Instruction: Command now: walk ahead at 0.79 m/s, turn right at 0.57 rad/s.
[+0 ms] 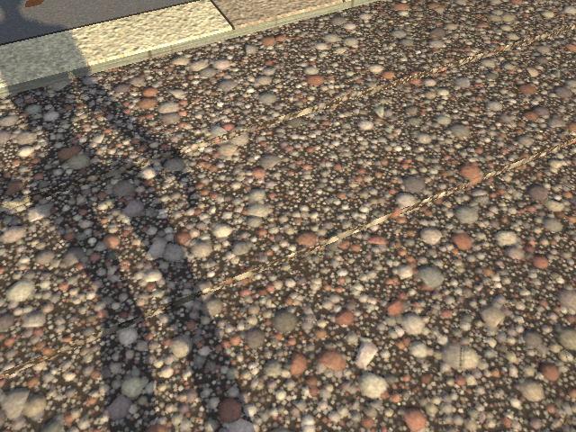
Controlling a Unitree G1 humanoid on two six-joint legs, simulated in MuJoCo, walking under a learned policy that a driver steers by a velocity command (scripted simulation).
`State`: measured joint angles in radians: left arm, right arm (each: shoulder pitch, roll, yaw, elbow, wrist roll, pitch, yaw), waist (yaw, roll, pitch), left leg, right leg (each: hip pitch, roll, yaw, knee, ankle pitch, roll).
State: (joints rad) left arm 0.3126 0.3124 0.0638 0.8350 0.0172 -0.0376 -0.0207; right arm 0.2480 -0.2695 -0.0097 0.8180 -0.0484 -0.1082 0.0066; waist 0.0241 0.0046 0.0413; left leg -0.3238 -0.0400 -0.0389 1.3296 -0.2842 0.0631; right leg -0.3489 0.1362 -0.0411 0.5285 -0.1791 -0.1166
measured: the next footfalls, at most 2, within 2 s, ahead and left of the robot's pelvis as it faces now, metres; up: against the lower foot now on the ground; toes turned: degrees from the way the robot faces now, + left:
left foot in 0.26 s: +0.45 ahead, +0.10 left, +0.00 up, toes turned -16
right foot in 0.68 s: +0.45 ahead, -0.10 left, +0.00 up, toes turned +15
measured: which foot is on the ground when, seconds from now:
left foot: up 0.00-0.24, down 0.26-0.68, up 0.70-1.00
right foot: down 0.00-0.28, up 0.30-0.66, down 0.68-1.00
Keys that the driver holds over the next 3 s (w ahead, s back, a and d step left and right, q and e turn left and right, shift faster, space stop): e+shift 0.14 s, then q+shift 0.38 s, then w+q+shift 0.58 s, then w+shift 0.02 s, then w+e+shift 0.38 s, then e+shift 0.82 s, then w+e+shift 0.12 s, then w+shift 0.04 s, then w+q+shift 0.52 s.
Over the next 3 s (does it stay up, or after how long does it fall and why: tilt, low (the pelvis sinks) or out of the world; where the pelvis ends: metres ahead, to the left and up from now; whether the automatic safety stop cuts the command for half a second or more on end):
stays up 1.47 0.42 0.02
